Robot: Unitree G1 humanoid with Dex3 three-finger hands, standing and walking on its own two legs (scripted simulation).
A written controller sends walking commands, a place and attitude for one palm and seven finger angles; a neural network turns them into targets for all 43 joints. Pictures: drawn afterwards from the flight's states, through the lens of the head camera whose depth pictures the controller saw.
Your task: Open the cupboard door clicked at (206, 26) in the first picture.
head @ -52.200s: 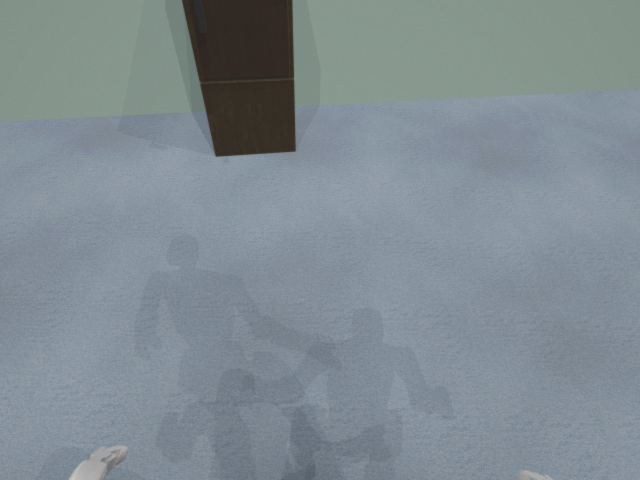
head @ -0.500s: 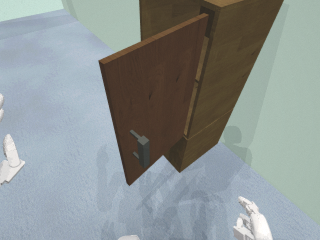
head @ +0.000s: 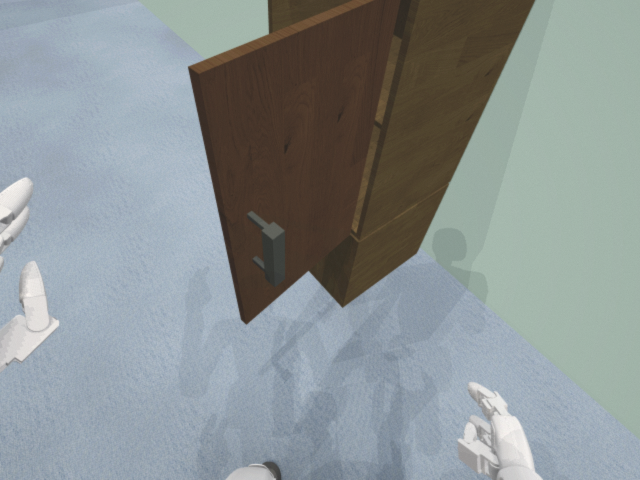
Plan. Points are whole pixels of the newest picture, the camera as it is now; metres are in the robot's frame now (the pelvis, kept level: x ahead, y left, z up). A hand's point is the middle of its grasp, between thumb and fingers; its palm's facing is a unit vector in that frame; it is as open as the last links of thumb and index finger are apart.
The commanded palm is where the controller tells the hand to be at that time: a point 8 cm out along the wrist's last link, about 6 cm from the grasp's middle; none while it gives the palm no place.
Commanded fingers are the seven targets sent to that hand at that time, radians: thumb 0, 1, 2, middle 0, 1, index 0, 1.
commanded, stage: step back with the hand held close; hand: left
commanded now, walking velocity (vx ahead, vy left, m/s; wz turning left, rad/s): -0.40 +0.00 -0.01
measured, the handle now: (265, 249) +0.46 +0.12 -0.06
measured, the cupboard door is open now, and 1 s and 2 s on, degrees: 98 98 98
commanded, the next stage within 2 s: stop stepping back and stand still in 0.14 s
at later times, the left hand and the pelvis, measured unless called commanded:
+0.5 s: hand out of the picture +0.07 +0.25 +0.17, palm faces +0.47 -0.79 -0.40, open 7.4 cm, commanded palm +0.01 +0.29 +0.18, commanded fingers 0.00 0.90 0.90 -0.20 -0.30 -0.20 -0.30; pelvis -0.12 -0.01 +0.00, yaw +1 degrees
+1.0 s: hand out of the picture +0.04 +0.26 +0.16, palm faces +0.46 -0.77 -0.44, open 7.4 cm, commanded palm -0.01 +0.29 +0.18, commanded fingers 0.00 0.90 0.90 -0.20 -0.30 -0.20 -0.30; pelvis -0.15 -0.01 +0.00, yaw +1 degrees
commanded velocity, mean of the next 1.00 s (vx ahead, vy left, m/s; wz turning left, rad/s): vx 0.04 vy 0.03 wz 0.00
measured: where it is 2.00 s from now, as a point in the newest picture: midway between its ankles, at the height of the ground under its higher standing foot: outside the picture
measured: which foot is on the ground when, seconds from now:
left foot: down 0.00-0.26, up 0.28-0.48, down 0.50-1.00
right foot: down 0.00-1.00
